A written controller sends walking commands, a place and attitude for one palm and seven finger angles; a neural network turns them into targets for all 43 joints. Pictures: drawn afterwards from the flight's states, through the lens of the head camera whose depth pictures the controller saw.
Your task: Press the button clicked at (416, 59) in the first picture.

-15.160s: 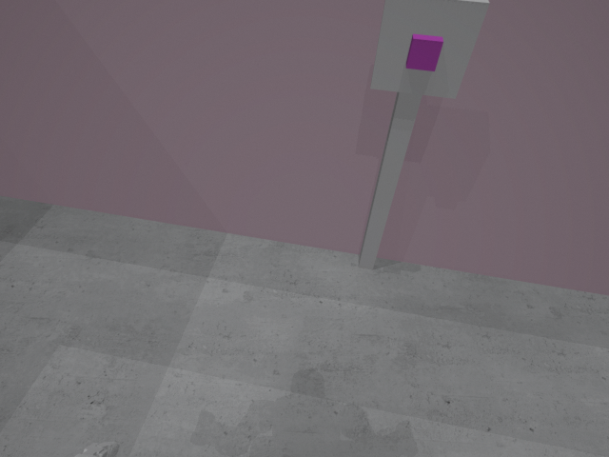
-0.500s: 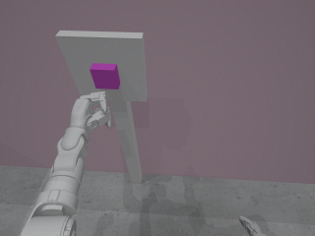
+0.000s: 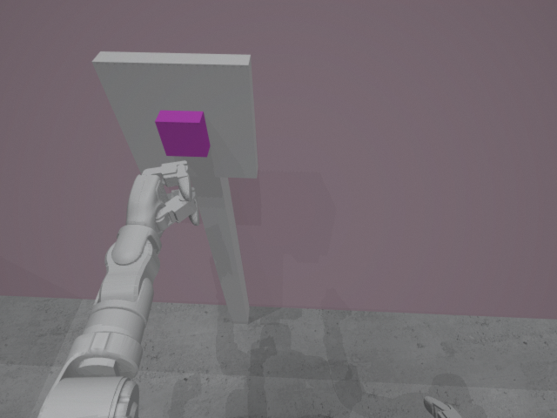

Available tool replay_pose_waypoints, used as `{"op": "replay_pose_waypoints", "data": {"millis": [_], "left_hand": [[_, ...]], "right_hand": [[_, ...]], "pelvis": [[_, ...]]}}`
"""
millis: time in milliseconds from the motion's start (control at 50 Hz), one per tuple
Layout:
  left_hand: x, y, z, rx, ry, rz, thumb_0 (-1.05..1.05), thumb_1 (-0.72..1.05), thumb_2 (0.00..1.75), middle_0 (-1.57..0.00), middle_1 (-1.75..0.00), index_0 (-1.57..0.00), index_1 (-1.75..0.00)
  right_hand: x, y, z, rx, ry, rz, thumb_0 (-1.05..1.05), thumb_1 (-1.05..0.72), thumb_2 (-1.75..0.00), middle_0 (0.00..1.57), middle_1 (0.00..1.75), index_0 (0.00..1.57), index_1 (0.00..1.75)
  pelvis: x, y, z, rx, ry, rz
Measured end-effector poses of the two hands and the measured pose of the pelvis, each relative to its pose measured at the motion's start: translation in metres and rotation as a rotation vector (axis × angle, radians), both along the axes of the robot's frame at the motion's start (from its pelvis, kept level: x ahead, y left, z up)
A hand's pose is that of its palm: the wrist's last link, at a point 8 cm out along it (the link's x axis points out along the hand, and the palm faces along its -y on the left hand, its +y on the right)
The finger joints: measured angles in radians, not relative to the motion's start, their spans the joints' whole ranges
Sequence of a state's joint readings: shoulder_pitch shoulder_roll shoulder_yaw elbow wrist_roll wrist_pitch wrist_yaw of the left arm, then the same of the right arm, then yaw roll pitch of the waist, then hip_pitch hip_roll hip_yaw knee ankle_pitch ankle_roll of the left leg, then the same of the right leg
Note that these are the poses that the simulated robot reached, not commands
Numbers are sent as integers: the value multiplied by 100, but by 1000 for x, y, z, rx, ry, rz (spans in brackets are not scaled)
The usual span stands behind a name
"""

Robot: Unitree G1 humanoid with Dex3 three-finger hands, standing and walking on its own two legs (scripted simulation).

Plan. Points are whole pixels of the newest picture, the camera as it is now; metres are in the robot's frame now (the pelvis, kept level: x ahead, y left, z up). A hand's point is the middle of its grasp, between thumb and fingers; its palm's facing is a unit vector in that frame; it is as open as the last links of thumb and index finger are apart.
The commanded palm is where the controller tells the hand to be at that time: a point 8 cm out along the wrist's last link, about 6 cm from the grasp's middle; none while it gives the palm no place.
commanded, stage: aim a knuckle at the button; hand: left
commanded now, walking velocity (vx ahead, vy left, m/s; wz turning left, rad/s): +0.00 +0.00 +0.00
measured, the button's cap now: (184, 132) +0.50 +0.16 +0.15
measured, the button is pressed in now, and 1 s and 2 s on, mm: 0 1 0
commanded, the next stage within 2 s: press the button with the knuckle in 0.18 s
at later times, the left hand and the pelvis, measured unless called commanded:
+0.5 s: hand (196, 193) +0.41 +0.13 +0.10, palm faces -0.02 -1.00 -0.01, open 3.1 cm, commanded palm +0.39 +0.19 +0.11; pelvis +0.00 +0.00 +0.00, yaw +0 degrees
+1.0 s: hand (202, 178) +0.44 +0.13 +0.10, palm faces -0.04 -1.00 -0.01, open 3.2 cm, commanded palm +0.42 +0.19 +0.11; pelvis +0.00 +0.00 -0.01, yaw +0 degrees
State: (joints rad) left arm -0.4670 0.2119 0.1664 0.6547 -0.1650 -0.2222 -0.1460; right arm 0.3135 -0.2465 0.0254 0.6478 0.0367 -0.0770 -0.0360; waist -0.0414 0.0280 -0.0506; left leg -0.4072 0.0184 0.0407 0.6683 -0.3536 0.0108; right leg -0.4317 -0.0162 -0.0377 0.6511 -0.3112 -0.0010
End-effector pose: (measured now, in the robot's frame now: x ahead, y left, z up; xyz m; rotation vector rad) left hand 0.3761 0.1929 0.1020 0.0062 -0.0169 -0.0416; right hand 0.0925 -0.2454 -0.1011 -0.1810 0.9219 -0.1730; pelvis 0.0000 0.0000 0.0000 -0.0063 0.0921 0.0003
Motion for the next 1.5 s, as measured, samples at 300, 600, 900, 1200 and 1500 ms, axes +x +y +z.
{"op": "replay_pose_waypoints", "data": {"millis": [300,600,900,1200,1500], "left_hand": [[1,-7,4,3,-15,6,2,90,90,-130,-150,-130,-150],[28,-8,7,3,6,3,2,90,90,-130,-150,-130,-150],[44,-9,3,2,13,16,2,90,90,-130,-150,-130,-150],[53,-7,3,3,17,6,4,87,91,-130,-150,-137,-150],[62,-6,4,15,19,8,6,86,90,-130,-150,-143,-150]], "right_hand": [[16,5,4,20,-49,21,1,-91,-89,20,30,20,30],[-4,-6,-4,-9,34,1,1,-91,-89,20,30,20,30],[-37,-11,-11,-11,122,-52,1,-91,-89,20,30,20,30],[-57,-10,-15,-23,160,-52,1,-91,-89,20,30,20,30],[-94,-11,-19,-44,215,-67,1,-91,-89,20,30,20,30]], "pelvis": [[2,-2,0,3,0,-5],[-1,-5,-2,1,22,6],[-1,-5,-4,1,44,-8],[-12,-3,-8,-4,63,2],[-27,0,-14,-10,89,8]]}}
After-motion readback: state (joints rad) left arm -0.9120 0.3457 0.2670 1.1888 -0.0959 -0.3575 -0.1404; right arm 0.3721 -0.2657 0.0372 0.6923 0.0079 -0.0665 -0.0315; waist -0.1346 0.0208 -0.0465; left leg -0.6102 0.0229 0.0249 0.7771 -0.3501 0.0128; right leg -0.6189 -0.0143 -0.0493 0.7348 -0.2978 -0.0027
